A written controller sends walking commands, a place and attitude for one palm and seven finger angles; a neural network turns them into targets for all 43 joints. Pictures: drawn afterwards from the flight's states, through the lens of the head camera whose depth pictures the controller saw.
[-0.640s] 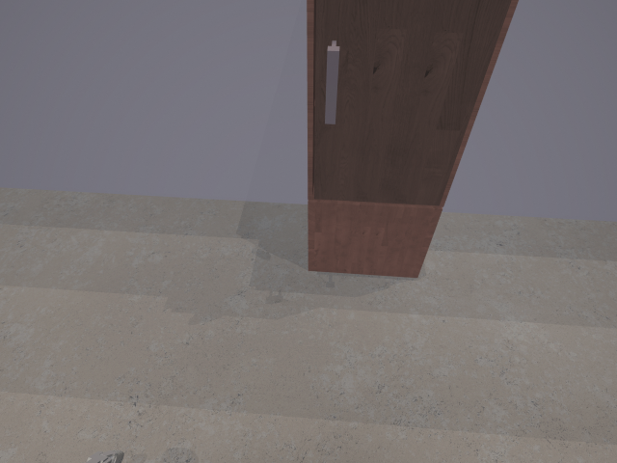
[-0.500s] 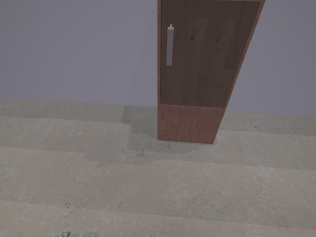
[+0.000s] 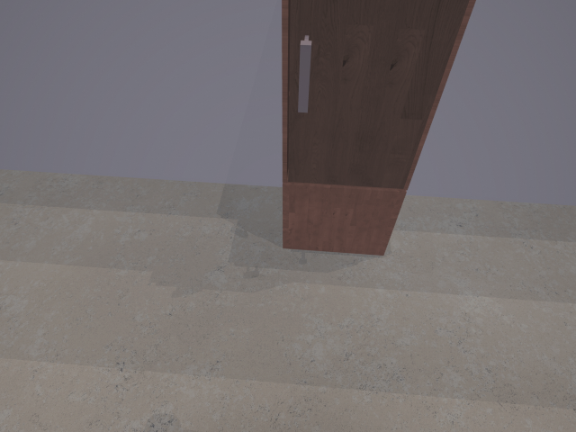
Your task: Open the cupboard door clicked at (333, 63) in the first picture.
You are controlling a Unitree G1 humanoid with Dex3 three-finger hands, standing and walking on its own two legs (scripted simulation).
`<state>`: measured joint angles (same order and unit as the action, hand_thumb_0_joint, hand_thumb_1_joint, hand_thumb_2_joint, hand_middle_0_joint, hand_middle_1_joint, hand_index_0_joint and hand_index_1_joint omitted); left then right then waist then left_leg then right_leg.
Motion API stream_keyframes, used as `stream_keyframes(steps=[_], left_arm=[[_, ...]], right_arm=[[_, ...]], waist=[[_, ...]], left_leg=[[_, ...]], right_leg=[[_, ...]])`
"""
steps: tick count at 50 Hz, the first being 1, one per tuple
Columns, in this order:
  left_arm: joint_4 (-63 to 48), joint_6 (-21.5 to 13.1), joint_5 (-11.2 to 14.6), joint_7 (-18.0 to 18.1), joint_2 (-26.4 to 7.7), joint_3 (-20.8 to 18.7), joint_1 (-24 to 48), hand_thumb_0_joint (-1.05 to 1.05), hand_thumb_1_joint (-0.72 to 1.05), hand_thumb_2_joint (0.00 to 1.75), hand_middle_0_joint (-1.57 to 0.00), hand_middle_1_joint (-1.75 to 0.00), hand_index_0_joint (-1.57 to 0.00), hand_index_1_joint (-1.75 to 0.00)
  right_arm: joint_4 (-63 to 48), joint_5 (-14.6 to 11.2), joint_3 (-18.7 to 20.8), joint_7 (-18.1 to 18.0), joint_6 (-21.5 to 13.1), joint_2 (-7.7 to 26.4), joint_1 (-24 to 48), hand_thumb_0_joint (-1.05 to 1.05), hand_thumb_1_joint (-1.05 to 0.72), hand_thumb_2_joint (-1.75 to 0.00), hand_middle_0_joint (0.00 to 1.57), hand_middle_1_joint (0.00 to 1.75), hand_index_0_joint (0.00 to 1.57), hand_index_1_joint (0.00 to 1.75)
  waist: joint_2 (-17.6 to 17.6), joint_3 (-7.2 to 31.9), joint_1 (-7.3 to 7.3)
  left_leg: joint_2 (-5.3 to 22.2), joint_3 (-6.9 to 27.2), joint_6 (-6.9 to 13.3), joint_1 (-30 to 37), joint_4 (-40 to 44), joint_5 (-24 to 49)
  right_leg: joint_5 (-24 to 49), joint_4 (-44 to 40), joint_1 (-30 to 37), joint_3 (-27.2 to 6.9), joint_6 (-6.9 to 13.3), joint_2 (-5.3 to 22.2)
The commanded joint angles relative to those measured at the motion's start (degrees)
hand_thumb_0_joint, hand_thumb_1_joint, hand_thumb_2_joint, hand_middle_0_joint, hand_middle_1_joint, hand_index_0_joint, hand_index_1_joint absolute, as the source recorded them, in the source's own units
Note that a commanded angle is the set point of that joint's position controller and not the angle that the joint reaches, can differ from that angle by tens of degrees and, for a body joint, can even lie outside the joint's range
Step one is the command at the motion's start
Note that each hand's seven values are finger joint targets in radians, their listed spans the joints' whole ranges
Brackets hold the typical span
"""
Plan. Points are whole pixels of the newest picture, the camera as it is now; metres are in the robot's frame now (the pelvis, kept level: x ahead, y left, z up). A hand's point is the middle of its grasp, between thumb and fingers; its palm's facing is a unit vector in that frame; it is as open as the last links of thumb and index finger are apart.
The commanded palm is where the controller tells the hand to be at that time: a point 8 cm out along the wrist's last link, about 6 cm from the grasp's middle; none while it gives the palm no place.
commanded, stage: stand and wait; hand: left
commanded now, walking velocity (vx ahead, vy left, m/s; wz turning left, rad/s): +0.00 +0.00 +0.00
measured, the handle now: (304, 74) +0.93 +0.01 +0.05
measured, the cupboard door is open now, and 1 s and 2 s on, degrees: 0 0 0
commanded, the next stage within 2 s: look at it before walking up in 0.18 s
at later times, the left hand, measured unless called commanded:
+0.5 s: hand out of the picture +0.08 +0.25 -0.15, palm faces -0.03 -0.94 -0.33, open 7.3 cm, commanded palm none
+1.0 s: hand out of the picture +0.08 +0.25 -0.15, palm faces -0.02 -0.94 -0.34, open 7.3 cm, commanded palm none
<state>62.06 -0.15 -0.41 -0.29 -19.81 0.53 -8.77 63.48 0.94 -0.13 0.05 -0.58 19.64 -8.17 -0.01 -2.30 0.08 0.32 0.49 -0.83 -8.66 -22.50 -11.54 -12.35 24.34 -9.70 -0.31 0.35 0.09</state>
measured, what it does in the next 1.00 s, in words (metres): stands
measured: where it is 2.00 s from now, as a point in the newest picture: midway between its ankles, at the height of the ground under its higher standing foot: outside the picture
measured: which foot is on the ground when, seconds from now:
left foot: down 0.00-1.00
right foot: down 0.00-1.00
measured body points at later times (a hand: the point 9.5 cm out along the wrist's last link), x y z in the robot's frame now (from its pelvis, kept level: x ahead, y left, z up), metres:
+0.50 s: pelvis +0.00 +0.00 +0.00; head +0.00 +0.00 +0.45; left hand +0.08 +0.30 -0.13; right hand +0.08 -0.29 -0.13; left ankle +0.01 +0.13 -0.74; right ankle +0.01 -0.11 -0.74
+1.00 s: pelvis +0.01 +0.00 +0.00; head +0.01 +0.00 +0.45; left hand +0.08 +0.30 -0.13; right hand +0.10 -0.29 -0.13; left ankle +0.01 +0.13 -0.74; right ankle +0.01 -0.11 -0.74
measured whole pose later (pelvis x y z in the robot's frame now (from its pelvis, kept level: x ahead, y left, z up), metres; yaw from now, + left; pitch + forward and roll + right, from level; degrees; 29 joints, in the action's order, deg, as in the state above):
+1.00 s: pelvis +0.01 +0.00 +0.00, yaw -1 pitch -2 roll +0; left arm 61.9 0.0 -0.6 -0.2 -19.7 0.2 -8.2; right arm 63.1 0.8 -0.3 -0.2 -0.9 19.3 -5.8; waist -0.1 -2.3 -0.8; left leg 0.5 -0.1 -0.8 -7.5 -20.7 -11.3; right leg -11.8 22.6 -8.8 -0.9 0.2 0.0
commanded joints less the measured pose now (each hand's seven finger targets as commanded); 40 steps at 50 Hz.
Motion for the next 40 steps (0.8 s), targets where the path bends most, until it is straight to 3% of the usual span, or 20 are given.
stream_keyframes(steps=[1,21,31,40], left_arm=[[-3.9,-1.4,-0.1,0.9,-11.7,-2.5,3.1,0.0,0.9,0.9,-0.2,-0.3,-0.2,-0.3],[-3.8,-1.4,-0.3,0.8,-11.5,-2.6,3.3,0.0,0.9,0.9,-0.2,-0.3,-0.2,-0.3],[-3.6,-1.5,-0.2,0.9,-11.5,-2.5,3.0,0.0,0.9,0.9,-0.2,-0.3,-0.2,-0.3],[-3.4,-1.4,-0.3,0.9,-11.6,-2.5,2.9,0.0,0.9,0.9,-0.2,-0.3,-0.2,-0.3]], right_arm=[[-3.8,-0.4,2.2,-0.8,-1.4,11.4,3.5,0.0,-0.9,-0.9,0.2,0.3,0.2,0.3],[-3.5,-0.4,2.1,-0.7,-1.5,11.4,3.7,0.0,-0.9,-0.9,0.2,0.3,0.2,0.3],[-3.5,-0.5,2.0,-0.8,-1.7,11.6,4.3,0.0,-0.9,-0.9,0.2,0.3,0.2,0.3],[-3.4,-0.5,2.0,-0.8,-1.6,11.8,4.7,0.0,-0.9,-0.9,0.2,0.3,0.2,0.3]], waist=[[0.4,3.5,-0.21],[0.1,3.2,-0.18],[-0.6,4.7,-0.34],[-0.6,3.9,-0.39]], left_leg=[[5.9,5.2,2.3,-0.3,3.9,3.9],[5.9,5.6,2.2,-0.1,4.9,3.7],[6.4,5.5,2.2,1.6,4.7,8.1],[6.4,5.5,2.2,1.8,5.2,7.8]], right_leg=[[2.4,-5.8,0.1,-6.5,1.6,6.5],[1.8,-6.7,-0.1,-6.4,1.4,6.6],[7.3,-5.8,1.6,-5.5,1.3,6.7],[6.9,-6.5,1.5,-5.5,1.2,6.7]])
